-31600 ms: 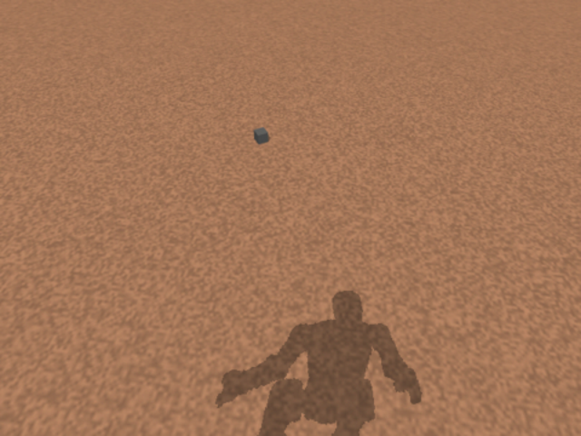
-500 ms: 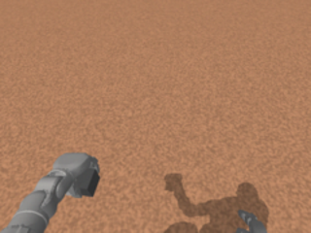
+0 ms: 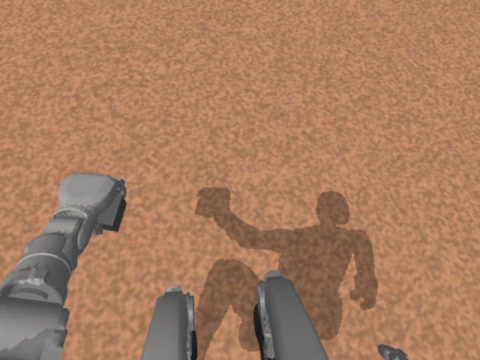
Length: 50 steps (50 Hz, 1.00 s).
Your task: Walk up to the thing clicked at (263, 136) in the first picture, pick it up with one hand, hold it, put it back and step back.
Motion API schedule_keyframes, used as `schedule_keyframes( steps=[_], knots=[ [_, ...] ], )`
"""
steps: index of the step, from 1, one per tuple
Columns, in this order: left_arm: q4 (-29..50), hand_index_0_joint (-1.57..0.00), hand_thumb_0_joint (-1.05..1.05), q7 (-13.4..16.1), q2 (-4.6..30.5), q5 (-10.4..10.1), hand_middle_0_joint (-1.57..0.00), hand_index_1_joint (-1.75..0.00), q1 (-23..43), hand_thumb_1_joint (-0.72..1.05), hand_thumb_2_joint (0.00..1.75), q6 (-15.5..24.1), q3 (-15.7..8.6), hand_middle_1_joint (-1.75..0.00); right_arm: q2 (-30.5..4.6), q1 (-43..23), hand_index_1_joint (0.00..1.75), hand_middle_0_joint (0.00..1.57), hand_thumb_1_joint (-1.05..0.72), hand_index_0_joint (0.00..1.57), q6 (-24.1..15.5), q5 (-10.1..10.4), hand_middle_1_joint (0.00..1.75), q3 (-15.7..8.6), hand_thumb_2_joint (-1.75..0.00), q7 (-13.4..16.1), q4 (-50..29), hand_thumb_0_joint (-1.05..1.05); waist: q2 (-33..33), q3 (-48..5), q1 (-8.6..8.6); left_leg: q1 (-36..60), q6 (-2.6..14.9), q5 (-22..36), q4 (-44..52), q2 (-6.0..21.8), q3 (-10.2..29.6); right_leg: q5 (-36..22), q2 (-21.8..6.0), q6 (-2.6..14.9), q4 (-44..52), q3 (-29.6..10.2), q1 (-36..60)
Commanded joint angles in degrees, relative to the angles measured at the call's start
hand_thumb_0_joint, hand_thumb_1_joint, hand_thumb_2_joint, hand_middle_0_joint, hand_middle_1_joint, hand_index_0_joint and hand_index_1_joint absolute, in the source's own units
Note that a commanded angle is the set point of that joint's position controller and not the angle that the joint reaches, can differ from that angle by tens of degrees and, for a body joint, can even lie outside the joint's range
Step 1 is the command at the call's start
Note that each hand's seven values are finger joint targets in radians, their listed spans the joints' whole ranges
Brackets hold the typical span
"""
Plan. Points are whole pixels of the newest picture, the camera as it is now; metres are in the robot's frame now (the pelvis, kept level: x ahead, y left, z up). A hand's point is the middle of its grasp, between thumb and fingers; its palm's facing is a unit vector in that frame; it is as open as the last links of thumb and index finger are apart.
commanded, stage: crouch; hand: left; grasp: from above
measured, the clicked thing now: (104, 211) +0.41 +0.22 -0.14
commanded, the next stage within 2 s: lower in 1.28 s
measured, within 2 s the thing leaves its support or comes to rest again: neither
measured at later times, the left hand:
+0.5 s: hand (122, 230) +0.43 +0.24 -0.32, palm faces -0.47 +0.06 -0.88, open 8.8 cm
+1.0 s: hand (131, 232) +0.44 +0.24 -0.39, palm faces -0.49 +0.04 -0.87, open 8.8 cm
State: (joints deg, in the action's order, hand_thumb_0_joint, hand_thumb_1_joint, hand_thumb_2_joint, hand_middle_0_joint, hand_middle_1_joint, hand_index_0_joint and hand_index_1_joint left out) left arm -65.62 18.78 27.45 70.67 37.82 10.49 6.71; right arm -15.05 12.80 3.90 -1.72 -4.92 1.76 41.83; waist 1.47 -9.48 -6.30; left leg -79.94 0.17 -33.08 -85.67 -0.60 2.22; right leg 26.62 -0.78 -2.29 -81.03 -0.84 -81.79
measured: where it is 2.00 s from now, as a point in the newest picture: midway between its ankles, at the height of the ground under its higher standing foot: outside the picture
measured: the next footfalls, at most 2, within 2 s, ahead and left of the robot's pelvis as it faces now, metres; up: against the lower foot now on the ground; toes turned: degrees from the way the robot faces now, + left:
none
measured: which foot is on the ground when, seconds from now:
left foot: down 0.00-1.00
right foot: down 0.00-1.00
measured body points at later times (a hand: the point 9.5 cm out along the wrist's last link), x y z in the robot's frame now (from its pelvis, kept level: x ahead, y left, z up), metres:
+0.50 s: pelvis -0.01 +0.00 -0.15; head +0.22 +0.04 +0.23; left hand +0.45 +0.23 -0.27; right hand +0.06 -0.28 -0.27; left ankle +0.05 +0.11 -0.57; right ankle +0.09 -0.14 -0.57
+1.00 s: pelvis -0.01 +0.00 -0.22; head +0.23 +0.05 +0.16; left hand +0.46 +0.23 -0.34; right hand +0.02 -0.29 -0.32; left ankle +0.05 +0.11 -0.57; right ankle +0.09 -0.14 -0.57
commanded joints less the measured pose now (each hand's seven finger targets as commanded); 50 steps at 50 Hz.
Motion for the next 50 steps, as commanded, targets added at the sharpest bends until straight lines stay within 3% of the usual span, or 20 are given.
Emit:
schedule_keyframes(
  steps=[1,3,6,7,8,9,11,13,17,18,22,27,30,33,34,38,41,44,46,50],
  knots=[
    [9.5,-1.15,0.00,2.6,13.3,-1.7,-1.11,-0.46,24.3,0.81,0.57,-0.9,-4.5,-0.50,-10.1,5.9,0.30,0.20,-0.90,0.20,-3.3,-0.4,0.30,-3.3,-0.90,0.5,-3.9,0.00,6.0,-34.0,-1.17,12.3,0.12,3.9,8.1,-0.9,0.7,-0.7,1.3,4.27,2.6,2.8,10.6],
    [6.3,-1.15,0.00,2.1,12.7,-1.4,-1.11,-0.45,23.8,0.81,0.56,-1.1,-4.3,-0.49,-10.4,6.3,0.30,0.20,-0.90,0.20,-3.8,-0.5,0.30,-3.1,-0.90,0.3,-3.6,0.00,5.7,-31.9,-2.06,8.6,0.06,1.5,6.1,-0.8,1.5,1.2,1.1,4.21,0.1,3.2,5.8],
    [4.1,-1.16,0.00,1.8,15.4,-1.3,-1.12,-0.44,23.9,0.82,0.56,-0.5,-6.0,-0.47,-10.8,6.1,0.30,0.20,-0.90,0.20,-4.5,-0.6,0.30,-2.9,-0.90,-0.3,-3.7,0.00,4.9,-31.8,-1.86,3.6,0.51,-2.4,3.2,-1.3,2.0,4.7,1.1,4.17,-2.9,3.4,1.9],
    [2.5,-1.17,0.00,1.8,14.6,-1.1,-1.13,-0.43,22.8,0.83,0.55,-0.4,-5.6,-0.47,-10.7,6.2,0.30,0.20,-0.89,0.20,-4.7,-0.7,0.30,-2.5,-0.90,-0.6,-3.9,0.00,4.9,-31.2,-2.41,1.9,0.47,-2.9,2.2,-1.5,1.9,5.3,0.9,4.32,-4.1,3.6,0.7],
    [4.6,-1.17,0.00,1.9,16.1,-1.0,-1.14,-0.46,25.5,0.85,0.58,0.1,-6.1,-0.49,-10.7,6.2,0.30,0.20,-0.90,0.20,-4.9,-0.7,0.30,-2.4,-0.90,-0.8,-3.8,0.00,5.2,-32.7,-2.49,0.1,0.82,-3.6,0.5,-1.8,1.3,6.2,1.0,4.32,-4.8,3.4,0.6],
    [1.7,-1.18,0.00,2.1,16.7,-0.4,-1.15,-0.46,23.3,0.86,0.59,0.2,-6.7,-0.49,-10.8,6.4,0.30,0.20,-0.89,0.20,-5.2,-0.9,0.30,-2.1,-0.90,-1.0,-3.7,0.00,4.0,-32.0,-2.87,-1.4,0.96,-3.5,-0.9,-1.9,1.3,6.3,0.8,4.23,-5.7,3.5,-0.7],
    [3.3,-1.19,0.00,2.4,16.8,0.0,-1.16,-0.48,25.1,0.87,0.63,1.1,-7.1,-0.51,-10.8,6.7,0.30,0.20,-0.89,0.20,-5.7,-1.2,0.30,-1.6,-0.90,-1.7,-3.5,0.00,5.7,-34.4,-3.24,-3.4,0.99,-1.2,-4.0,-2.2,0.7,4.3,0.6,4.34,-8.5,3.4,-2.1],
    [4.5,-1.21,0.00,3.2,19.6,1.1,-1.18,-0.50,26.4,0.90,0.67,1.9,-9.0,-0.53,-11.2,7.4,0.30,0.20,-0.89,0.20,-6.1,-1.5,0.30,-1.3,-0.90,-2.2,-3.2,0.00,7.6,-37.6,-3.04,-4.1,0.80,1.7,-6.5,-2.3,0.6,2.0,0.4,4.40,-11.5,3.6,-3.6],
    [5.2,-1.22,0.00,4.5,18.9,2.7,-1.18,-0.46,29.7,0.91,0.62,3.3,-9.4,-0.49,-11.9,9.0,0.30,0.20,-0.89,0.20,-6.8,-2.7,0.30,-1.3,-0.90,-3.6,-1.6,0.00,12.9,-39.9,-4.35,-0.5,-0.50,8.7,-10.3,-1.8,2.1,-2.1,0.0,4.80,-16.7,4.5,-11.3],
    [2.4,-1.21,0.00,4.9,18.4,3.0,-1.17,-0.44,27.5,0.90,0.59,3.2,-9.5,-0.48,-12.0,9.6,0.30,0.20,-0.90,0.20,-6.9,-2.9,0.30,-1.3,-0.90,-4.0,-1.4,0.00,11.9,-39.2,-4.11,-0.1,-0.56,9.9,-11.1,-1.8,2.3,-2.5,-0.2,4.78,-17.4,4.7,-12.3],
    [3.2,-1.17,0.00,5.7,17.7,3.2,-1.14,-0.44,29.9,0.85,0.58,3.3,-9.6,-0.48,-12.3,10.8,0.30,0.20,-0.90,0.20,-7.3,-3.9,0.30,-1.6,-0.90,-5.5,-1.5,0.00,14.2,-41.2,-5.47,0.2,-0.59,12.6,-15.2,-1.9,1.3,-4.1,-0.6,4.65,-19.9,4.8,-13.9],
    [5.7,-1.19,0.00,5.8,18.0,2.7,-1.16,-0.44,33.8,0.86,0.60,3.6,-9.2,-0.46,-12.2,10.2,0.30,0.20,-0.90,0.20,-7.2,-4.3,0.30,-2.1,-0.90,-6.4,-1.5,0.00,14.7,-44.5,-5.88,-3.5,0.15,11.2,-19.4,-2.4,-0.4,-4.8,-0.2,4.41,-22.3,5.0,-12.9],
    [2.3,-1.21,0.00,5.8,19.0,2.7,-1.19,-0.46,31.9,0.89,0.64,3.5,-10.0,-0.48,-12.0,10.3,0.30,0.20,-0.90,0.20,-7.0,-4.5,0.30,-1.8,-0.90,-6.8,-1.4,0.00,11.0,-41.6,-6.17,-9.2,0.82,9.7,-21.7,-2.7,-1.1,-5.2,-0.2,3.98,-23.1,4.7,-11.5],
    [0.4,-1.21,0.00,5.7,20.4,3.5,-1.20,-0.46,31.7,0.88,0.66,3.5,-10.4,-0.47,-12.5,10.4,0.30,0.20,-0.90,0.20,-6.9,-4.6,0.30,-1.7,-0.90,-7.0,-1.4,0.00,11.9,-39.7,-6.27,-9.8,0.71,10.1,-22.8,-2.6,-1.1,-5.0,-0.2,4.10,-24.6,5.0,-14.1],
    [0.2,-1.20,0.00,5.5,19.5,3.2,-1.19,-0.46,31.1,0.87,0.66,3.6,-10.0,-0.47,-12.3,10.1,0.30,0.20,-0.90,0.20,-6.8,-4.7,0.30,-1.6,-0.90,-7.3,-1.6,0.00,11.5,-39.4,-6.47,-10.2,0.79,10.2,-23.3,-2.6,-1.1,-5.1,-0.2,4.08,-24.9,5.1,-13.9],
    [-2.0,-1.19,0.00,5.3,22.3,4.0,-1.18,-0.48,30.0,0.86,0.66,4.1,-11.3,-0.49,-12.6,9.8,0.30,0.20,-0.90,0.20,-6.4,-4.9,0.30,-1.0,-0.90,-7.8,-2.1,0.00,10.4,-39.6,-6.28,-13.7,1.27,9.8,-25.5,-3.0,-1.7,-5.8,0.0,3.81,-26.7,5.0,-12.5],
    [-2.1,-1.19,0.00,5.4,21.4,4.3,-1.18,-0.48,32.1,0.86,0.67,4.6,-10.6,-0.49,-12.7,9.7,0.30,0.20,-0.90,0.20,-6.4,-5.0,0.30,-1.0,-0.90,-8.2,-1.9,0.00,12.3,-39.0,-6.85,-13.4,1.05,9.5,-26.1,-2.9,-1.4,-4.8,0.2,4.13,-28.1,5.4,-15.7],
    [-2.6,-1.18,0.00,5.6,23.0,4.7,-1.17,-0.46,33.1,0.84,0.63,4.8,-11.5,-0.47,-13.6,9.7,0.30,0.20,-0.90,0.20,-6.4,-5.0,0.30,-0.9,-0.90,-8.5,-1.9,0.00,14.2,-38.7,-6.63,-12.9,0.58,9.5,-26.1,-2.6,-0.8,-3.7,0.1,4.42,-29.7,5.9,-19.2],
    [-4.5,-1.18,0.00,5.8,21.9,4.9,-1.17,-0.46,32.5,0.84,0.65,4.9,-10.9,-0.47,-13.7,9.9,0.30,0.20,-0.90,0.20,-6.4,-5.0,0.30,-0.9,-0.90,-8.7,-1.8,0.00,14.1,-36.7,-7.21,-14.0,0.65,7.9,-26.7,-2.7,-0.8,-2.4,0.0,4.37,-30.0,6.1,-20.9],
    [-6.1,-1.17,0.00,6.1,22.8,4.9,-1.16,-0.46,34.4,0.82,0.65,5.4,-11.0,-0.46,-14.0,10.1,0.30,0.20,-0.90,0.20,-6.6,-5.2,0.30,-0.5,-0.90,-8.9,-1.2,0.00,13.6,-35.4,-7.97,-16.1,0.83,4.9,-27.3,-2.8,-0.6,-0.4,0.0,4.29,-30.9,6.4,-22.1]
  ],
)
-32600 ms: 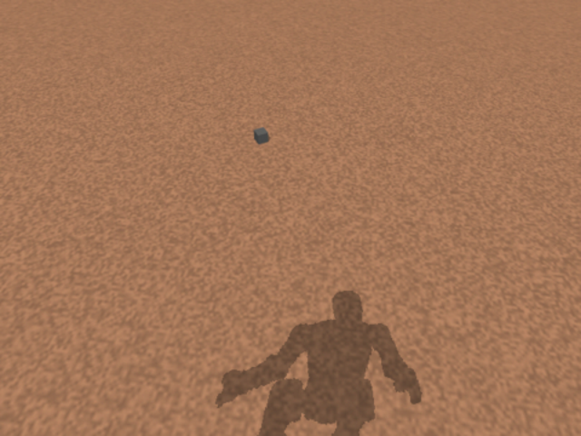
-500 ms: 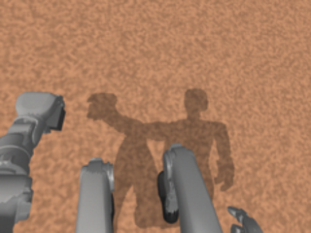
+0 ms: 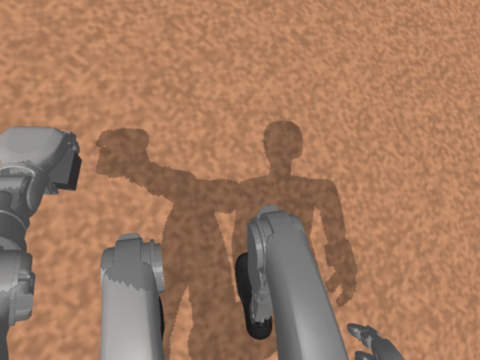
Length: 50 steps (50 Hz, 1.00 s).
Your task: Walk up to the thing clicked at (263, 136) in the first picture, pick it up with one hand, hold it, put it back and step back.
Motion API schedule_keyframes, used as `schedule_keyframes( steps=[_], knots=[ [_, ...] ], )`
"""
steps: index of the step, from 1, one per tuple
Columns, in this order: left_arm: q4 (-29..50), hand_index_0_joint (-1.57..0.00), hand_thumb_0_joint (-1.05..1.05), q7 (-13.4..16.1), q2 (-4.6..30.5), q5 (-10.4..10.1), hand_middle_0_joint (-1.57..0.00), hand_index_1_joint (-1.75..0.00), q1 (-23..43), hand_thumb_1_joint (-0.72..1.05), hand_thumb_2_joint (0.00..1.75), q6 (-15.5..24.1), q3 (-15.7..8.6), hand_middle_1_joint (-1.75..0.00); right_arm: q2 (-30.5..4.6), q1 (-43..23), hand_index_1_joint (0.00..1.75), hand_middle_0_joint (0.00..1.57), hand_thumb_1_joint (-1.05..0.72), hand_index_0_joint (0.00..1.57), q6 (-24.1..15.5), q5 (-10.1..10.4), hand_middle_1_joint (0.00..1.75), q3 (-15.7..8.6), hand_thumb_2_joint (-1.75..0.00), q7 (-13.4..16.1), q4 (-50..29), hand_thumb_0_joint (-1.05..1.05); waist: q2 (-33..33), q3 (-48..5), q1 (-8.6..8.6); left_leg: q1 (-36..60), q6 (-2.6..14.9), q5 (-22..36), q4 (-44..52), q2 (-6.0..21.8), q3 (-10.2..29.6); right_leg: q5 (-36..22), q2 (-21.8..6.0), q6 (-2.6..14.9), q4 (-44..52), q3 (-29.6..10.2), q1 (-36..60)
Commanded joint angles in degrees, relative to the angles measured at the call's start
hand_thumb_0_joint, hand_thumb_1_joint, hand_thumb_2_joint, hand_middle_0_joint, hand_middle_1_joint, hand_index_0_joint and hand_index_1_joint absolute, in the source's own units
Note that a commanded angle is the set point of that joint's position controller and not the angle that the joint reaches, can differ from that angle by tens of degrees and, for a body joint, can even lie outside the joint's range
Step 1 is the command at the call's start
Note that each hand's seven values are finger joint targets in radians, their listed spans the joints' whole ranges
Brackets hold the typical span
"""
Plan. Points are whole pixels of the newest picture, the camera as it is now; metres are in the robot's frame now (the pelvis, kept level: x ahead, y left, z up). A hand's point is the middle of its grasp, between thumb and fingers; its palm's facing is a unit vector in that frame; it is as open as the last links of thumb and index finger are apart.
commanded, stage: crouch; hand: left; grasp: from above
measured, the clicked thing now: (56, 168) +0.46 +0.24 -0.21
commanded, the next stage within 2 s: lower in 0.28 s
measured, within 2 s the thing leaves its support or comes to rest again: rests again in 1.46 s
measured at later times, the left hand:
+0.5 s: hand (52, 173) +0.45 +0.25 -0.22, palm faces -0.50 +0.03 -0.87, open 8.8 cm
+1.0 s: hand (62, 177) +0.46 +0.25 -0.28, palm faces -0.49 +0.02 -0.87, open 8.8 cm
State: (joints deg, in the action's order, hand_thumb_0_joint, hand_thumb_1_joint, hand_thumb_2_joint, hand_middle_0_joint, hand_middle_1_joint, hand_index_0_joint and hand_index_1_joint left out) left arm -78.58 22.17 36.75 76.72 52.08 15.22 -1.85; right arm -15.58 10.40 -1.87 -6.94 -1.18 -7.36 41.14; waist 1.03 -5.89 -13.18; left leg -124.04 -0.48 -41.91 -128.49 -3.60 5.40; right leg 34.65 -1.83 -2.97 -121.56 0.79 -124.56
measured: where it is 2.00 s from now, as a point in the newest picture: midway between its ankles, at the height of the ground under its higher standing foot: (204, 330)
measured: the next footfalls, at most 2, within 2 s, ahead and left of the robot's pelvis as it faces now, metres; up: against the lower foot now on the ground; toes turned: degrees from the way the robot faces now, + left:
none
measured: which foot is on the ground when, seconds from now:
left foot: down 0.00-1.00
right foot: down 0.00-1.00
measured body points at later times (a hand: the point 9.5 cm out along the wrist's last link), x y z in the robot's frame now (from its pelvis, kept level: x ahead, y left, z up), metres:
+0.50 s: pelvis +0.00 +0.00 -0.03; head +0.24 +0.06 +0.34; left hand +0.47 +0.25 -0.17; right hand +0.03 -0.28 -0.14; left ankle +0.07 +0.12 -0.35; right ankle +0.11 -0.14 -0.35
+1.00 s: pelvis +0.00 +0.00 -0.07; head +0.26 +0.07 +0.29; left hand +0.48 +0.25 -0.23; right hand +0.03 -0.28 -0.15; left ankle +0.07 +0.12 -0.35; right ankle +0.11 -0.14 -0.35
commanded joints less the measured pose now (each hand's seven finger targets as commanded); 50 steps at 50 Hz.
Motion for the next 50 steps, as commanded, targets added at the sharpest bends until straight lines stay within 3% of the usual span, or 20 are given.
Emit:
schedule_keyframes(
  steps=[1,3,5,7,14,15,17,21,22,27,29,34,36,38,40,43,44,46,48,50],
  knots=[
    [8.4,-1.17,0.00,2.8,13.4,-1.3,-1.15,-0.45,21.8,0.83,0.62,1.0,-2.3,-0.46,-13.3,12.0,0.30,0.20,-0.90,0.20,-0.8,-0.1,0.30,-4.2,-0.90,0.2,-0.6,0.00,14.1,-39.9,-1.27,27.1,1.68,13.0,15.1,0.1,-4.1,-8.0,1.3,4.97,9.4,4.8,20.7],
    [8.5,-1.17,0.00,3.2,15.5,-0.9,-1.16,-0.43,23.5,0.83,0.62,1.3,-2.9,-0.44,-13.5,11.8,0.30,0.20,-0.90,0.20,-1.0,-0.1,0.30,-4.2,-0.90,0.3,-0.2,0.00,15.0,-41.3,-0.91,27.5,1.67,11.9,14.8,0.0,-4.1,-7.0,1.5,5.14,8.8,4.9,20.2],
    [6.6,-1.17,0.00,3.3,13.8,-0.9,-1.16,-0.45,22.6,0.83,0.63,1.5,-2.4,-0.46,-13.7,12.6,0.30,0.20,-0.90,0.20,-1.2,-0.3,0.30,-3.8,-0.90,0.1,0.2,0.00,14.8,-39.1,-1.86,26.8,1.46,12.0,14.3,0.1,-3.7,-7.2,1.1,4.95,8.2,5.1,18.3],
    [7.0,-1.18,0.00,3.6,15.6,-0.4,-1.18,-0.44,23.6,0.83,0.63,1.7,-2.9,-0.44,-14.1,12.5,0.30,0.20,-0.91,0.20,-1.2,-0.3,0.30,-3.7,-0.90,0.2,0.6,0.00,15.4,-39.9,-1.24,27.6,1.43,12.2,14.0,0.1,-3.5,-7.4,1.1,5.09,7.5,5.2,17.3],
    [4.2,-1.20,0.00,4.9,16.0,0.9,-1.21,-0.47,23.6,0.85,0.67,1.9,-2.9,-0.46,-14.2,13.1,0.30,0.20,-0.91,0.20,-1.7,-0.7,0.30,-2.6,-0.90,-0.1,1.1,0.00,16.7,-38.1,-2.30,25.6,1.43,13.0,12.0,0.0,-3.9,-8.3,1.0,4.98,5.8,5.5,16.1],
    [5.6,-1.20,0.00,5.1,17.2,1.1,-1.21,-0.46,24.8,0.85,0.67,2.0,-3.5,-0.45,-14.5,13.0,0.30,0.20,-0.91,0.20,-1.6,-0.7,0.30,-2.6,-0.90,-0.1,1.0,0.00,16.9,-40.4,-1.86,26.4,1.38,13.6,12.1,-0.1,-3.8,-8.8,1.1,5.00,5.7,5.5,16.6],
    [2.6,-1.21,0.00,5.3,16.2,1.0,-1.21,-0.47,22.6,0.87,0.66,1.5,-3.2,-0.47,-14.6,13.1,0.30,0.20,-0.91,0.20,-1.8,-0.8,0.30,-2.6,-0.90,-0.4,1.1,0.00,16.5,-38.0,-1.88,25.9,1.25,13.3,11.9,0.1,-3.7,-8.6,0.9,5.05,5.3,5.6,15.1],
    [1.7,-1.22,0.00,5.3,16.4,1.1,-1.24,-0.46,23.3,0.84,0.67,1.4,-3.0,-0.44,-14.8,12.9,0.30,0.20,-0.91,0.20,-1.9,-0.9,0.30,-2.2,-0.90,-0.5,0.8,0.00,16.3,-37.1,-2.73,24.8,1.38,12.8,11.1,0.1,-3.4,-8.4,1.0,4.95,4.7,5.9,14.3],
    [0.1,-1.23,0.00,5.1,15.2,1.1,-1.25,-0.47,22.9,0.85,0.68,1.3,-1.9,-0.44,-14.4,12.7,0.30,0.20,-0.91,0.20,-2.0,-1.1,0.30,-1.9,-0.90,-0.6,0.9,0.00,15.1,-36.3,-3.54,23.5,1.76,12.4,10.1,-0.1,-4.0,-8.3,1.4,4.90,4.9,6.1,15.7],
    [-1.1,-1.21,0.00,5.3,17.7,0.7,-1.25,-0.46,24.1,0.82,0.68,2.4,-2.8,-0.42,-15.1,12.1,0.30,0.20,-0.91,0.20,-2.4,-1.5,0.30,-1.1,-0.90,-0.7,1.3,0.00,14.3,-35.9,-3.32,19.8,2.13,12.2,7.9,-0.3,-4.3,-8.4,1.6,4.75,3.6,6.2,15.8],
    [-1.4,-1.21,0.00,5.3,17.5,1.3,-1.23,-0.46,24.2,0.84,0.66,3.2,-2.5,-0.44,-14.9,12.1,0.30,0.20,-0.91,0.20,-2.6,-1.9,0.30,-0.7,-0.90,-1.0,1.3,0.00,13.7,-35.2,-4.48,19.5,2.15,11.9,7.1,-0.3,-4.4,-8.0,1.8,4.53,3.3,6.6,16.5],
    [0.8,-1.24,0.00,7.1,20.4,2.3,-1.27,-0.46,24.0,0.87,0.67,4.6,-4.2,-0.44,-15.7,12.3,0.30,0.20,-0.91,0.20,-2.5,-2.3,0.30,-0.8,-0.90,-1.2,1.1,0.00,17.9,-39.3,-3.36,22.8,1.36,15.7,5.9,-0.1,-3.7,-11.0,1.9,4.77,1.0,7.1,16.0],
    [-1.9,-1.25,0.00,7.9,19.0,2.8,-1.27,-0.46,23.2,0.88,0.67,4.5,-3.7,-0.44,-15.4,12.5,0.30,0.20,-0.92,0.20,-2.6,-2.8,0.30,-0.3,-0.90,-1.5,1.3,0.00,18.2,-37.2,-4.59,22.7,1.18,15.8,5.3,0.0,-3.7,-11.3,1.9,4.67,0.3,7.4,15.0],
    [-1.6,-1.25,0.00,9.0,21.0,3.7,-1.27,-0.46,24.9,0.88,0.67,4.6,-4.7,-0.43,-15.9,12.4,0.30,0.20,-0.92,0.20,-2.7,-3.1,0.30,-0.3,-0.90,-1.7,1.3,0.00,18.2,-37.0,-4.89,21.8,1.39,15.4,4.4,0.1,-3.8,-11.2,2.1,4.66,0.0,7.6,14.7],
    [-1.2,-1.24,0.00,10.0,21.7,3.9,-1.27,-0.46,23.2,0.87,0.68,4.4,-5.2,-0.43,-15.9,12.0,0.30,0.20,-0.91,0.20,-2.7,-3.1,0.30,-0.2,-0.90,-1.7,1.1,0.00,19.9,-37.5,-3.58,21.1,1.49,14.8,5.0,-0.1,-4.1,-10.6,2.3,4.78,-0.2,7.6,15.2],
    [-2.1,-1.24,0.00,10.9,20.7,4.1,-1.27,-0.47,24.5,0.88,0.67,3.8,-4.8,-0.44,-16.0,11.5,0.30,0.20,-0.91,0.20,-2.9,-3.5,0.30,0.0,-0.90,-1.8,1.4,0.00,18.5,-36.2,-5.01,20.3,1.67,13.5,4.6,-0.1,-3.9,-9.9,2.5,4.53,-0.3,8.1,13.8],
    [-1.6,-1.22,0.00,11.1,21.0,4.2,-1.24,-0.45,24.1,0.88,0.69,3.6,-4.8,-0.43,-16.2,11.4,0.30,0.20,-0.90,0.20,-2.9,-3.2,0.30,-0.1,-0.90,-1.8,1.3,0.00,19.8,-36.9,-4.32,21.4,1.56,14.0,4.8,0.0,-3.8,-10.3,2.5,4.69,-0.5,8.0,13.2],
    [-6.7,-1.21,0.00,11.2,19.0,4.1,-1.23,-0.44,24.0,0.86,0.67,2.9,-3.3,-0.42,-16.0,11.1,0.30,0.20,-0.90,0.20,-3.4,-3.8,0.30,0.6,-0.90,-2.2,1.7,0.00,18.0,-32.7,-6.19,19.2,1.74,12.3,3.6,0.2,-3.5,-9.3,2.6,4.62,-1.0,8.4,11.4],
    [-5.5,-1.18,0.00,11.5,21.4,4.2,-1.20,-0.44,23.8,0.82,0.68,2.8,-4.4,-0.41,-16.7,11.2,0.30,0.20,-0.90,0.20,-3.5,-3.6,0.30,0.6,-0.90,-2.1,1.6,0.00,17.8,-34.4,-5.43,19.4,1.81,13.4,3.8,0.0,-3.1,-10.0,2.6,4.59,-1.2,8.6,12.4],
    [-5.9,-1.16,0.00,11.5,21.5,3.8,-1.19,-0.44,24.3,0.79,0.68,2.6,-4.4,-0.41,-17.0,11.3,0.30,0.20,-0.90,0.20,-3.8,-3.9,0.30,1.1,-0.90,-2.3,1.5,0.00,18.9,-33.1,-5.95,19.0,1.63,14.2,3.0,0.2,-3.0,-10.7,2.5,4.50,-1.9,8.7,11.9]
  ],
)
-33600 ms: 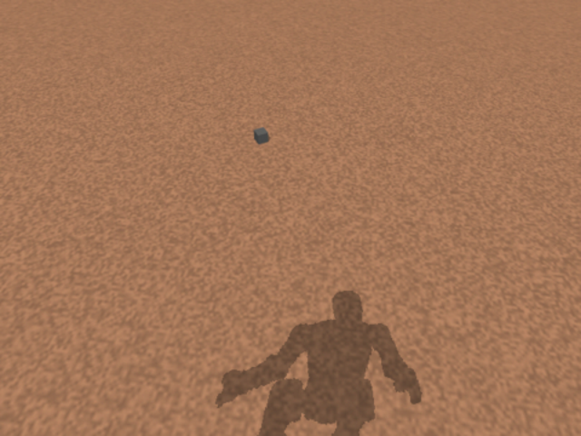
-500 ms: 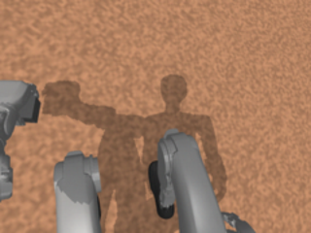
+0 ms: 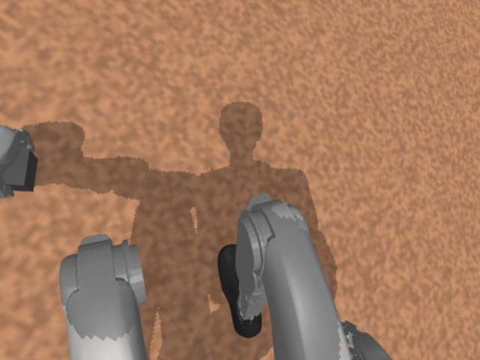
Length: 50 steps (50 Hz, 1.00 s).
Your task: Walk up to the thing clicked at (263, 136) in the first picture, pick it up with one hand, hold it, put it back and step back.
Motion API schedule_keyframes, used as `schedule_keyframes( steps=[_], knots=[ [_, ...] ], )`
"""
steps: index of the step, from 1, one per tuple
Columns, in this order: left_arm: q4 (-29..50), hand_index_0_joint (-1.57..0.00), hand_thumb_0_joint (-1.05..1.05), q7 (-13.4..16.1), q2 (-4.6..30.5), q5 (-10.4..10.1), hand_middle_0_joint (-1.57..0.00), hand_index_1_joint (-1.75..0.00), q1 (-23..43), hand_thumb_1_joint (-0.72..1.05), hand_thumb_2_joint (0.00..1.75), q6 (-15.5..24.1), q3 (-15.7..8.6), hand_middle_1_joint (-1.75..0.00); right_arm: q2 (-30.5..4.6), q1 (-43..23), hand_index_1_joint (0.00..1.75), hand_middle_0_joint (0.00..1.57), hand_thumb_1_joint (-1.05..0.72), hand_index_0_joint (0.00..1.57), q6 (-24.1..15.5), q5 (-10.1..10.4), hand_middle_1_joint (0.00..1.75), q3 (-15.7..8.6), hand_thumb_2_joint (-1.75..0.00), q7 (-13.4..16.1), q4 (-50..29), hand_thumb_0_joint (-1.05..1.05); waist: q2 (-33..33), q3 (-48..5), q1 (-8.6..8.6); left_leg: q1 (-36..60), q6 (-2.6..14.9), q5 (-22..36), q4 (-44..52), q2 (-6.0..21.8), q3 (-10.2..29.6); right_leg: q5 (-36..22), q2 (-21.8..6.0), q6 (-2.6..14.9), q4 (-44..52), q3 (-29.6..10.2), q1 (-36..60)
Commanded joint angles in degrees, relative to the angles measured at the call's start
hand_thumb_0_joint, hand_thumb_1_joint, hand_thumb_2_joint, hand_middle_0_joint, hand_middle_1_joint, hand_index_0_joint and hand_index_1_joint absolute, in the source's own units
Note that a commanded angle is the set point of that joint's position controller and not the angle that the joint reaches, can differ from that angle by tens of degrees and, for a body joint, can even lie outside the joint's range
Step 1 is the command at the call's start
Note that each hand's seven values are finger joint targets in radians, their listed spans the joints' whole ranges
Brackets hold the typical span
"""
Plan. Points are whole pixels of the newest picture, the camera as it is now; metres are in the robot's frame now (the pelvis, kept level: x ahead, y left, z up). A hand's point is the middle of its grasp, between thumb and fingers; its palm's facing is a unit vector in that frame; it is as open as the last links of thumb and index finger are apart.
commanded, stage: rest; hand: left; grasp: from above
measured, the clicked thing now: (10, 169) +0.45 +0.27 -0.24
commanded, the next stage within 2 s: open in 1.02 s
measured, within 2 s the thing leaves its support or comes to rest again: rests again in 0.46 s
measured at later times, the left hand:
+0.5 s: hand (4, 174) +0.45 +0.28 -0.25, palm faces -0.49 -0.05 -0.87, open 8.8 cm
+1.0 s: hand (2, 173) +0.45 +0.28 -0.26, palm faces -0.50 -0.05 -0.87, open 8.8 cm
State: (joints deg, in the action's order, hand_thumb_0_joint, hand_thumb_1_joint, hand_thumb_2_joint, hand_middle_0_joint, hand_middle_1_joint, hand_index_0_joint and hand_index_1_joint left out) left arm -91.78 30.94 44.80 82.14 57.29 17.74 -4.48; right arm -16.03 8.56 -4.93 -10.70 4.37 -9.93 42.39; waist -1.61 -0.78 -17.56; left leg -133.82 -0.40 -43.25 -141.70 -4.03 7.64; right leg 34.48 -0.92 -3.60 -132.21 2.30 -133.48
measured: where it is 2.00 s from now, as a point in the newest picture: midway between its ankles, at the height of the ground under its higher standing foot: (188, 335)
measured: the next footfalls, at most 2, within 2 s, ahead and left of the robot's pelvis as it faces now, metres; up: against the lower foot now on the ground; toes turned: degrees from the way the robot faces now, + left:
none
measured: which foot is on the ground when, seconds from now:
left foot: down 0.00-1.00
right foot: down 0.00-1.00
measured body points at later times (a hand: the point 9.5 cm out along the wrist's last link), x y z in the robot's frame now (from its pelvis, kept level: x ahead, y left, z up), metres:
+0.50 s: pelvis +0.00 +0.01 -0.01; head +0.27 +0.11 +0.33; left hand +0.47 +0.28 -0.20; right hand +0.03 -0.28 -0.07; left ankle +0.06 +0.12 -0.29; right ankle +0.12 -0.14 -0.28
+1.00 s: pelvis -0.01 +0.01 -0.02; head +0.26 +0.12 +0.32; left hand +0.47 +0.28 -0.21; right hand +0.02 -0.26 -0.07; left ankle +0.06 +0.12 -0.29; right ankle +0.12 -0.14 -0.28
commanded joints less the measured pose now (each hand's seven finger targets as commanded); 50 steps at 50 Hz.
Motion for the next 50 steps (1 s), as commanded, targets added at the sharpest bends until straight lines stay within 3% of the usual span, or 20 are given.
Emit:
schedule_keyframes(
  steps=[1,2,4,6,7,8,12,13,14,15,17,23,25,26,29,33,34,36,42,50],
  knots=[
    [6.3,-1.16,0.00,2.5,12.2,-1.4,-1.18,-0.44,19.0,0.78,0.68,0.0,-1.1,-0.41,-16.5,13.4,0.30,0.20,-0.90,0.20,-1.0,-0.5,0.30,-4.4,-0.90,0.0,0.4,0.00,20.6,-37.9,-2.43,29.6,1.47,15.9,15.5,0.7,-4.9,-10.9,1.6,5.05,8.6,7.4,20.8],
    [7.2,-1.15,0.00,2.4,12.7,-1.5,-1.17,-0.44,20.0,0.78,0.67,0.1,-1.3,-0.42,-16.7,13.6,0.30,0.20,-0.90,0.20,-1.2,-0.5,0.30,-4.1,-0.90,-0.1,0.5,0.00,21.6,-38.2,-2.97,29.8,1.46,16.7,15.5,0.7,-4.7,-11.6,1.6,4.86,8.2,7.7,21.3],
    [6.7,-1.15,0.00,2.4,13.9,-1.6,-1.16,-0.43,18.1,0.77,0.64,0.4,-1.9,-0.41,-17.1,13.4,0.30,0.20,-0.90,0.20,-1.3,-0.5,0.30,-4.0,-0.90,-0.3,0.2,0.00,22.0,-39.2,-2.08,30.0,1.18,18.0,15.3,0.8,-4.4,-12.3,1.7,5.16,7.6,8.0,22.0],
    [6.0,-1.16,0.00,2.6,16.2,-1.4,-1.17,-0.44,18.6,0.80,0.65,0.7,-4.0,-0.42,-18.5,13.3,0.30,0.20,-0.90,0.20,-1.8,-1.0,0.30,-3.9,-0.90,-0.7,-1.2,0.00,21.1,-37.5,-3.26,29.3,1.10,18.1,14.3,0.9,-4.1,-12.3,1.6,5.10,7.7,8.3,21.8],
    [7.5,-1.15,0.00,2.6,15.3,-1.3,-1.17,-0.43,17.9,0.78,0.66,1.0,-2.9,-0.41,-17.9,13.5,0.30,0.20,-0.90,0.20,-1.8,-1.0,0.30,-3.6,-0.90,-0.7,-0.8,0.00,22.8,-39.0,-2.10,30.4,0.91,18.5,15.2,0.7,-4.3,-12.4,1.7,5.20,7.7,8.2,22.6],
    [6.9,-1.17,0.00,2.7,14.7,-1.4,-1.18,-0.43,17.7,0.80,0.65,1.1,-2.4,-0.42,-17.6,13.1,0.30,0.20,-0.90,0.20,-1.8,-1.0,0.30,-3.5,-0.90,-0.9,-0.5,0.00,23.6,-38.6,-2.25,30.8,0.83,17.8,14.9,0.9,-4.2,-11.9,1.9,5.33,7.4,8.3,21.7],
    [7.0,-1.20,0.00,4.1,18.5,-0.2,-1.22,-0.44,16.2,0.84,0.69,1.4,-5.0,-0.42,-18.7,13.1,0.30,0.20,-0.90,0.20,-2.2,-1.8,0.30,-3.3,-0.90,-1.5,-1.5,0.00,25.0,-38.7,-2.34,31.3,0.77,18.8,14.4,1.0,-4.3,-12.9,2.0,4.92,7.0,8.7,23.1],
    [5.7,-1.21,0.00,4.2,19.0,0.2,-1.23,-0.45,15.9,0.87,0.69,1.3,-5.7,-0.43,-19.1,13.2,0.30,0.20,-0.90,0.20,-2.3,-2.0,0.30,-3.4,-0.90,-1.6,-1.4,0.00,23.8,-37.4,-3.19,30.4,0.82,18.5,13.5,1.2,-4.3,-13.0,2.0,4.93,6.7,8.8,22.6],
    [7.5,-1.21,0.00,4.6,19.6,0.2,-1.23,-0.46,15.9,0.86,0.71,1.4,-5.9,-0.43,-18.9,13.0,0.30,0.20,-0.90,0.20,-2.1,-1.9,0.30,-3.2,-0.90,-1.6,-1.3,0.00,24.4,-38.5,-2.26,30.4,0.93,18.7,13.8,1.1,-4.5,-13.2,2.3,4.94,7.0,8.8,23.9],
    [6.3,-1.22,0.00,4.7,18.2,0.1,-1.24,-0.46,16.1,0.87,0.71,1.4,-5.1,-0.44,-19.1,12.4,0.30,0.20,-0.90,0.20,-2.2,-2.1,0.30,-3.1,-0.90,-1.9,-2.0,0.00,24.0,-36.7,-3.12,29.7,0.74,18.1,13.4,1.2,-4.2,-12.6,2.1,5.15,6.8,9.0,22.2],
    [6.6,-1.22,0.00,5.3,19.0,0.2,-1.23,-0.46,14.7,0.87,0.70,1.5,-5.9,-0.44,-19.5,12.3,0.30,0.20,-0.90,0.20,-2.4,-2.3,0.30,-3.2,-0.90,-2.0,-1.9,0.00,25.3,-36.8,-2.76,31.4,0.53,19.2,14.1,1.3,-3.6,-13.2,2.2,4.92,6.3,9.5,21.8],
    [4.4,-1.24,0.00,5.7,19.9,0.7,-1.25,-0.44,16.8,0.91,0.68,1.5,-6.4,-0.43,-20.5,13.3,0.30,0.20,-0.90,0.20,-3.0,-3.0,0.30,-2.6,-0.90,-2.9,-1.4,0.00,24.6,-33.5,-5.21,29.6,0.64,18.3,12.2,1.6,-3.3,-13.0,2.3,4.74,6.1,9.9,21.4],
    [5.1,-1.23,0.00,6.1,20.2,0.4,-1.25,-0.46,14.7,0.89,0.71,1.5,-6.8,-0.44,-20.5,12.8,0.30,0.20,-0.90,0.20,-2.9,-3.1,0.30,-2.8,-0.90,-2.9,-1.3,0.00,24.9,-34.2,-4.41,29.6,0.70,17.9,12.9,1.5,-3.2,-12.8,2.5,4.66,6.2,10.0,22.5],
    [4.5,-1.24,0.00,5.7,19.2,0.6,-1.24,-0.45,15.8,0.92,0.67,1.5,-5.8,-0.45,-20.4,13.0,0.30,0.20,-0.90,0.20,-3.1,-3.3,0.30,-2.4,-0.90,-3.1,-1.5,0.00,24.2,-33.0,-5.55,29.0,0.79,17.4,12.1,1.6,-3.2,-12.5,2.6,4.62,6.1,10.1,21.9],
    [3.4,-1.23,0.00,5.3,18.9,0.0,-1.23,-0.45,17.0,0.91,0.66,1.9,-5.2,-0.44,-20.7,12.1,0.30,0.20,-0.90,0.20,-3.7,-3.4,0.30,-2.1,-0.90,-3.3,-1.4,0.00,25.3,-32.3,-5.85,29.7,0.57,16.4,12.3,1.8,-2.2,-11.6,2.5,4.54,5.9,10.6,20.4],
    [3.3,-1.23,0.00,5.7,20.7,0.5,-1.25,-0.44,15.6,0.90,0.68,2.0,-5.4,-0.42,-21.3,12.4,0.30,0.20,-0.90,0.20,-3.6,-3.5,0.30,-1.7,-0.90,-3.4,-1.2,0.00,23.5,-33.0,-5.15,28.0,1.06,15.9,12.4,1.6,-2.5,-11.8,2.7,4.41,6.9,10.5,22.8],
    [1.6,-1.23,0.00,5.9,19.4,0.3,-1.25,-0.45,14.2,0.90,0.70,1.8,-4.8,-0.43,-21.4,12.3,0.30,0.20,-0.90,0.20,-3.6,-3.3,0.30,-1.8,-0.90,-3.3,-1.2,0.00,23.7,-32.3,-5.16,28.4,0.72,16.4,12.7,1.6,-2.1,-11.9,2.7,4.56,6.3,10.7,21.9],
    [0.1,-1.23,0.00,5.7,18.2,0.7,-1.24,-0.45,15.9,0.90,0.69,2.2,-3.6,-0.44,-21.3,11.9,0.30,0.20,-0.90,0.20,-4.0,-3.7,0.30,-1.1,-0.90,-3.7,-1.6,0.00,24.2,-30.7,-6.50,30.1,0.27,17.3,12.6,2.0,-1.0,-12.4,2.5,4.37,5.4,11.3,19.8],
    [-1.8,-1.21,0.00,6.1,19.3,1.3,-1.22,-0.45,17.1,0.88,0.67,2.4,-2.9,-0.44,-21.2,10.9,0.30,0.20,-0.90,0.20,-4.6,-4.3,0.30,0.8,-0.90,-4.2,-2.2,0.00,23.5,-28.9,-7.67,28.7,0.64,15.7,12.0,2.1,-1.3,-12.3,2.8,4.08,6.0,11.2,21.5],
    [-4.1,-1.17,0.00,7.2,19.4,0.7,-1.17,-0.43,17.4,0.82,0.63,1.9,-0.7,-0.42,-21.7,8.6,0.30,0.20,-0.90,0.20,-5.7,-4.3,0.30,2.5,-0.90,-4.2,-2.5,0.00,23.2,-27.4,-7.53,27.2,0.46,13.6,12.8,2.5,0.2,-10.6,3.0,4.42,5.8,11.7,20.3]
  ],
)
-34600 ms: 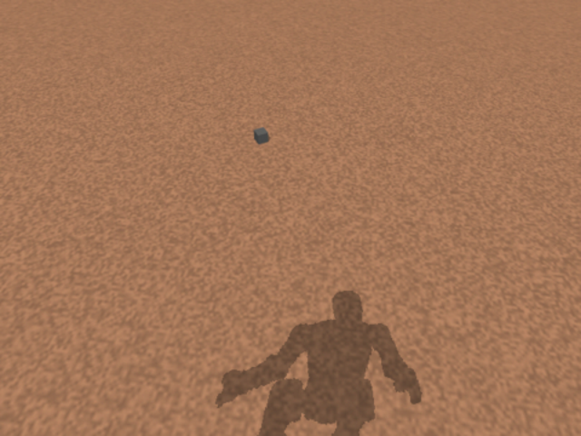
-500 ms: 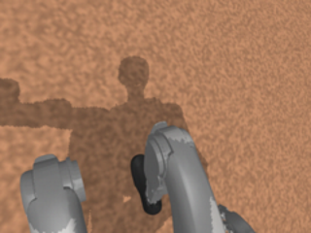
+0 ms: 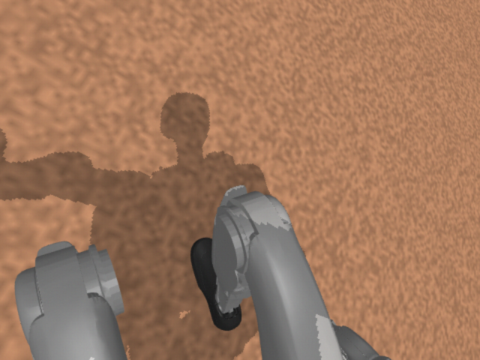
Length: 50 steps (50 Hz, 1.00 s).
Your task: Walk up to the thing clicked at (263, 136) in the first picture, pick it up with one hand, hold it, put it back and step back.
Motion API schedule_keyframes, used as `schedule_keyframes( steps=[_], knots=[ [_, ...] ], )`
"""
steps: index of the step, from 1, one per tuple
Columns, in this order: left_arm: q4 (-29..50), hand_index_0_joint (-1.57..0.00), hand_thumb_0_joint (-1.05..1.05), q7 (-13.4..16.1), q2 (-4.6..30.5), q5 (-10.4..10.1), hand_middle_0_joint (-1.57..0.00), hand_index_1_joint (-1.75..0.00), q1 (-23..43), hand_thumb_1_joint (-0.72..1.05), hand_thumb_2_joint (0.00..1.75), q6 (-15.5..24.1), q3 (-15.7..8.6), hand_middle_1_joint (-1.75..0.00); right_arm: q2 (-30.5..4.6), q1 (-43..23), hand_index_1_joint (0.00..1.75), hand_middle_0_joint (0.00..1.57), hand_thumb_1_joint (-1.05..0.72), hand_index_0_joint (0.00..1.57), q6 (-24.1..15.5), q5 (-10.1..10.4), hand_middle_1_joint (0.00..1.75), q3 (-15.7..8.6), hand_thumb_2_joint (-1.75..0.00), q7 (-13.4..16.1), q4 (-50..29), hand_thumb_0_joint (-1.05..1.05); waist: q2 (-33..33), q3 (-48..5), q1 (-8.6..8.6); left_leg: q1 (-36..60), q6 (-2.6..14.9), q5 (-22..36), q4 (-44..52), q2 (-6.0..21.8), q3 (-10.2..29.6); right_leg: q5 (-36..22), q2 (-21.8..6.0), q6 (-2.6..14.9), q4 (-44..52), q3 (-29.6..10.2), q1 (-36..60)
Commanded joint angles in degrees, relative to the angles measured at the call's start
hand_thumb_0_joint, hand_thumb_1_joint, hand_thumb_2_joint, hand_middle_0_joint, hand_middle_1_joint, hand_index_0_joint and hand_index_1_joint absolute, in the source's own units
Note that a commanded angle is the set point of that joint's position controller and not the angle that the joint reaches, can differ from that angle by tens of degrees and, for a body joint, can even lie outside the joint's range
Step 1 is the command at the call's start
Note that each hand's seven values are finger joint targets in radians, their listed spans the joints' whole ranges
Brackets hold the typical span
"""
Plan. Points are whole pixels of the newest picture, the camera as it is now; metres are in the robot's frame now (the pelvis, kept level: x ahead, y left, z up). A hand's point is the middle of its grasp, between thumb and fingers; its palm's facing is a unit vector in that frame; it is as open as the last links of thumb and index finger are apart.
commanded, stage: rest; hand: left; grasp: from above
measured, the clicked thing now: out of the picture +0.44 +0.30 -0.27
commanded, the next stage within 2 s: open in 0.02 s
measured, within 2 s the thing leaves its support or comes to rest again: neither
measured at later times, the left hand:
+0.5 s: hand out of the picture +0.43 +0.31 -0.24, palm faces -0.51 -0.06 -0.86, open 9.7 cm
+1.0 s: hand out of the picture +0.44 +0.30 -0.25, palm faces -0.49 -0.08 -0.87, open 12.0 cm
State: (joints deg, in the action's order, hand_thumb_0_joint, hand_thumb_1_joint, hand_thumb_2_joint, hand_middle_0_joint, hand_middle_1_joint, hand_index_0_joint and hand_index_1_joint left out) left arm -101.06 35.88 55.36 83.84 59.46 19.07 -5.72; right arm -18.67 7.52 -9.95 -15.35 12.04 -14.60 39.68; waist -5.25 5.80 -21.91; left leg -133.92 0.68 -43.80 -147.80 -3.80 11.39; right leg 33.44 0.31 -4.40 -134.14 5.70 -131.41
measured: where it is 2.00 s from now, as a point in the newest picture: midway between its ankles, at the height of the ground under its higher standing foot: (167, 337)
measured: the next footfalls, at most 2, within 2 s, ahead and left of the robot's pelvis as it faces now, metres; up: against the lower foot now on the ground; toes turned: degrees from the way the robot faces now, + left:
none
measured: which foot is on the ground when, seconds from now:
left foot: down 0.00-1.00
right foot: down 0.00-1.00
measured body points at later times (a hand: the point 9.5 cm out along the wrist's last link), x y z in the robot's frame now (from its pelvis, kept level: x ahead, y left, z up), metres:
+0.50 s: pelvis +0.00 +0.00 +0.01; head +0.27 +0.13 +0.34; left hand +0.45 +0.31 -0.19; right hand +0.07 -0.26 -0.05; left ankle +0.05 +0.11 -0.27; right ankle +0.13 -0.14 -0.26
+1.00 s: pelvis +0.00 +0.00 +0.01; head +0.27 +0.13 +0.34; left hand +0.46 +0.30 -0.20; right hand +0.05 -0.27 -0.04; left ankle +0.05 +0.11 -0.27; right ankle +0.13 -0.14 -0.26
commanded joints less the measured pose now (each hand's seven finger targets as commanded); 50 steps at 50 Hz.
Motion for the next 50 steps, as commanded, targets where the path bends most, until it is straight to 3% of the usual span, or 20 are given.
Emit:
schedule_keyframes(
  steps=[1,2,6,8,11,15,17,18,21,26,27,29,31,34,38,42,45,49,50],
  knots=[
    [4.5,-1.16,0.00,2.4,9.1,-0.9,-1.16,-0.44,14.7,0.82,0.62,0.5,0.8,-0.44,-18.8,9.7,0.30,0.20,-0.90,0.20,-0.7,0.3,0.30,-4.7,-0.90,0.5,0.2,0.00,26.8,-33.9,-3.26,26.8,-0.36,13.5,19.0,2.2,-3.9,-9.4,2.0,5.14,8.2,8.2,19.1],
    [4.4,-1.17,0.00,2.2,7.8,-1.1,-1.18,-0.43,15.3,0.83,0.63,0.6,1.7,-0.43,-18.8,9.4,0.30,0.20,-0.90,0.20,-1.0,0.1,0.30,-4.5,-0.90,0.2,0.2,0.00,26.7,-32.7,-4.16,26.6,-0.47,12.7,18.6,2.3,-3.7,-8.9,1.7,4.94,7.6,8.3,18.4],
    [4.3,-1.14,0.00,2.7,9.2,-1.3,-1.14,-0.44,16.3,0.79,0.62,0.2,2.1,-0.43,-19.3,8.3,0.30,0.20,-0.90,0.20,-1.4,0.4,0.30,-3.9,-0.90,0.4,0.0,0.00,26.5,-32.6,-3.54,25.9,-0.53,12.3,19.6,2.4,-2.7,-8.6,1.9,5.24,8.0,8.3,18.5],
    [3.9,-0.98,0.00,2.8,8.3,-1.5,-0.99,-0.50,15.1,0.63,0.70,0.0,2.4,-0.48,-19.0,8.6,0.30,0.20,-0.90,0.20,-1.6,0.1,0.30,-3.6,-0.90,0.2,-0.3,0.00,26.1,-32.1,-3.70,25.4,-0.29,11.5,19.6,2.3,-3.3,-8.3,2.0,5.10,8.5,8.3,18.8],
    [4.6,-0.84,0.00,3.0,8.4,-1.5,-0.85,-0.51,16.5,0.40,0.65,-0.1,3.1,-0.50,-19.4,7.9,0.30,0.20,-0.90,0.20,-2.0,0.1,0.30,-3.6,-0.90,0.1,-0.3,0.00,27.1,-31.8,-3.77,25.8,-0.62,10.5,19.9,2.5,-2.5,-7.6,1.9,5.13,8.0,8.5,17.7],
    [5.7,-0.71,0.00,3.0,8.4,-2.0,-0.72,-0.53,17.6,0.22,0.64,0.0,3.2,-0.51,-19.8,7.7,0.30,0.20,-0.90,0.20,-2.4,0.4,0.30,-3.6,-0.90,-0.1,-0.3,0.00,27.6,-33.0,-3.86,27.7,-0.99,13.1,19.6,2.8,-1.9,-9.9,1.8,5.13,7.6,8.5,18.6],
    [5.5,-0.67,0.00,2.8,8.0,-2.4,-0.68,-0.55,17.0,0.18,0.65,0.1,2.6,-0.53,-20.0,9.6,0.30,0.20,-0.89,0.20,-2.6,0.0,0.30,-3.5,-0.90,-0.6,-0.8,0.00,27.5,-32.8,-4.77,28.3,-1.00,14.9,19.4,2.8,-2.1,-11.2,1.6,4.76,7.7,8.8,19.5],
    [6.9,-0.66,0.00,3.1,8.7,-2.6,-0.67,-0.55,17.6,0.17,0.65,0.2,2.5,-0.53,-20.1,9.1,0.30,0.20,-0.90,0.20,-2.5,-0.1,0.30,-3.7,-0.90,-0.7,-0.5,0.00,28.5,-34.0,-4.00,29.0,-1.23,15.4,19.9,2.7,-1.9,-11.1,1.7,5.03,7.9,8.8,19.5],
    [5.7,-0.60,0.00,3.0,8.4,-2.5,-0.62,-0.59,16.5,0.09,0.69,0.1,2.6,-0.57,-19.9,9.4,0.30,0.20,-0.90,0.20,-2.9,0.0,0.30,-3.3,-0.90,-0.8,-0.9,0.00,27.4,-33.2,-4.62,28.4,-0.87,15.5,18.8,2.6,-2.8,-12.0,1.8,4.85,8.6,8.6,21.0],
    [6.1,-0.52,0.00,3.0,8.5,-3.2,-0.53,-0.64,16.3,0.00,0.73,0.4,2.4,-0.63,-20.0,9.0,0.30,0.20,-0.90,0.20,-3.4,0.2,0.30,-3.3,-0.90,-1.0,-0.8,0.00,27.2,-32.6,-4.56,28.2,-0.93,15.2,18.4,2.6,-2.9,-11.4,1.7,4.90,8.5,8.8,21.0],
    [7.4,-0.50,0.00,3.2,9.5,-3.4,-0.53,-0.65,16.5,-0.03,0.74,0.5,2.2,-0.62,-20.0,9.0,0.30,0.20,-0.90,0.20,-3.2,0.2,0.30,-3.3,-0.90,-0.9,-0.2,0.00,27.8,-33.8,-3.83,28.2,-0.85,15.8,18.9,2.6,-3.0,-11.5,2.0,5.04,9.0,8.7,21.9],
    [7.4,-0.48,0.00,3.3,11.0,-3.1,-0.50,-0.66,16.5,-0.06,0.75,0.5,1.2,-0.64,-20.0,10.1,0.30,0.20,-0.90,0.20,-3.1,0.3,0.30,-3.2,-0.90,-1.0,-0.7,0.00,28.8,-35.0,-4.00,29.6,-0.97,16.9,19.4,2.7,-2.8,-12.6,2.0,5.02,8.8,8.6,22.7],
    [7.4,-0.44,0.00,3.1,9.8,-3.4,-0.47,-0.66,16.2,-0.10,0.76,0.3,1.7,-0.63,-20.3,9.3,0.30,0.20,-0.89,0.20,-3.1,0.3,0.30,-3.4,-0.90,-1.0,-0.3,0.00,28.1,-34.7,-3.85,29.3,-1.25,17.7,19.0,2.8,-2.5,-12.9,1.9,5.19,8.5,8.8,22.2],
    [7.3,-0.40,0.00,3.2,11.7,-3.5,-0.44,-0.70,16.0,-0.14,0.78,0.2,1.0,-0.67,-19.9,9.5,0.30,0.20,-0.90,0.20,-2.8,0.7,0.30,-3.3,-0.90,-0.6,-0.3,0.00,28.1,-35.7,-3.32,27.8,-0.50,15.5,18.8,2.5,-3.8,-11.9,2.3,5.23,9.4,8.2,24.2],
    [6.9,-0.37,0.00,2.7,11.4,-3.4,-0.40,-0.70,15.6,-0.17,0.77,-0.2,1.0,-0.67,-20.2,9.8,0.30,0.20,-0.90,0.20,-2.8,0.7,0.30,-3.7,-0.90,-0.6,-0.2,0.00,28.4,-34.2,-3.72,27.5,-0.49,15.0,18.3,2.6,-4.0,-11.5,2.2,5.19,9.1,8.3,22.9],
    [8.3,-0.35,0.00,2.9,13.0,-3.3,-0.37,-0.74,15.2,-0.19,0.81,-0.2,-0.4,-0.71,-20.8,10.6,0.30,0.20,-0.89,0.20,-2.0,0.8,0.30,-4.2,-0.90,-0.2,-0.5,0.00,29.6,-36.7,-2.94,29.1,-0.78,17.0,19.4,2.6,-3.6,-12.8,2.2,5.50,9.1,8.5,23.7],
    [6.5,-0.34,0.00,2.3,12.3,-3.0,-0.37,-0.75,14.1,-0.19,0.82,-0.4,-0.2,-0.72,-20.5,10.0,0.30,0.20,-0.89,0.20,-1.9,0.7,0.30,-3.7,-0.90,-0.2,-1.3,0.00,28.2,-33.9,-3.63,27.7,-0.77,16.0,18.9,2.7,-3.4,-11.6,2.1,5.50,9.0,8.8,21.9],
    [7.2,-0.32,0.00,2.1,13.6,-2.7,-0.34,-0.75,13.9,-0.21,0.81,-0.3,-0.8,-0.73,-20.4,10.1,0.30,0.20,-0.89,0.20,-1.7,0.8,0.30,-3.6,-0.90,0.0,-1.3,0.00,28.3,-34.3,-2.93,27.4,-0.70,15.5,19.2,2.6,-3.6,-11.2,2.1,5.58,9.2,8.3,23.1],
    [7.8,-0.32,0.00,1.9,12.8,-2.5,-0.34,-0.76,14.3,-0.21,0.81,-0.3,-0.7,-0.73,-21.2,10.5,0.30,0.20,-0.89,0.20,-1.8,0.7,0.30,-4.3,-0.90,0.0,-1.9,0.00,28.4,-34.2,-3.52,28.4,-0.83,16.0,18.8,2.6,-3.5,-11.7,1.9,5.49,8.9,8.4,21.7]
  ],
)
